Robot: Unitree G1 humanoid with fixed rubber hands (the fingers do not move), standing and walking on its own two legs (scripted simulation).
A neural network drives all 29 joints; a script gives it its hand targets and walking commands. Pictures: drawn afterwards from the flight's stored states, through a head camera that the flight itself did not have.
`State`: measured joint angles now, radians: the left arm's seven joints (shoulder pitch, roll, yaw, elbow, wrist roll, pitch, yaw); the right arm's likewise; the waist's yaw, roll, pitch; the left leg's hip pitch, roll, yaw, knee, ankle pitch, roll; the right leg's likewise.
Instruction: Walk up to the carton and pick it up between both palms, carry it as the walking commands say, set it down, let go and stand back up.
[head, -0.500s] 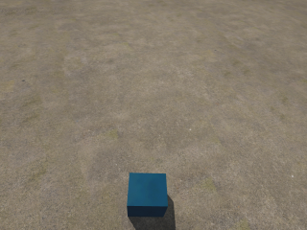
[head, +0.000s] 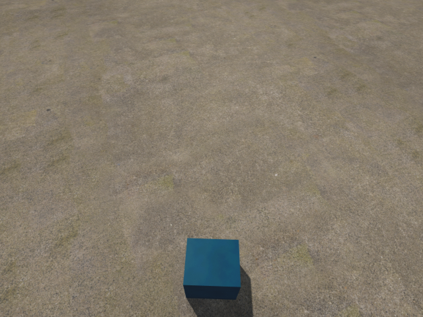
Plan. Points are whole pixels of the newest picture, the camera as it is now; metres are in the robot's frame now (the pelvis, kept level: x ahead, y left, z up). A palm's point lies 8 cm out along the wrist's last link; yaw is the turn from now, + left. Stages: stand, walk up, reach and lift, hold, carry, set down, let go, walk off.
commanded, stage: walk up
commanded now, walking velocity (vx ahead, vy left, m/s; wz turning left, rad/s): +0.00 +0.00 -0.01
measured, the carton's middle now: (211, 269) +0.41 -0.01 -0.67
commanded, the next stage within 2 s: none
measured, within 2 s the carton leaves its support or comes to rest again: neither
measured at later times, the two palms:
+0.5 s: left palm out of the picture -0.01 +0.21 -0.15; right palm out of the picture -0.03 -0.20 -0.15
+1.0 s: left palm out of the picture -0.01 +0.22 -0.14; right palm out of the picture -0.05 -0.21 -0.15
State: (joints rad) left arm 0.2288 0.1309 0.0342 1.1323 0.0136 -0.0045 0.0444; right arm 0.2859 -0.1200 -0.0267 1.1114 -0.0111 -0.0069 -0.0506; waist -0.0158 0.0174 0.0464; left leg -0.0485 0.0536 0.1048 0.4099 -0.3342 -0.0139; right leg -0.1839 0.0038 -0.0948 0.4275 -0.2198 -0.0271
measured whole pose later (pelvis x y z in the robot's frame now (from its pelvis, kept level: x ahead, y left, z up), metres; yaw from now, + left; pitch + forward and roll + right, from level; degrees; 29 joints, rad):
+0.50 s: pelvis -0.01 +0.00 +0.00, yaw -1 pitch -2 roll +0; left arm 0.26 0.12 0.03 1.13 0.02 0.00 0.04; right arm 0.29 -0.11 -0.02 1.13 -0.02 0.00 -0.04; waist 0.00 0.01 0.04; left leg -0.06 0.05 0.12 0.40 -0.31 -0.01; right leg -0.20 0.01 -0.08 0.41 -0.18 -0.03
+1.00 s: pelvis -0.03 +0.00 +0.00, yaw -1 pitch -2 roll +0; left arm 0.25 0.14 0.02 1.11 0.02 -0.01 0.03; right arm 0.30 -0.14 -0.02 1.12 -0.03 -0.01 -0.04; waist 0.00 0.00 0.04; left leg -0.08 0.05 0.12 0.41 -0.30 0.00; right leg -0.21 0.00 -0.06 0.41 -0.16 -0.02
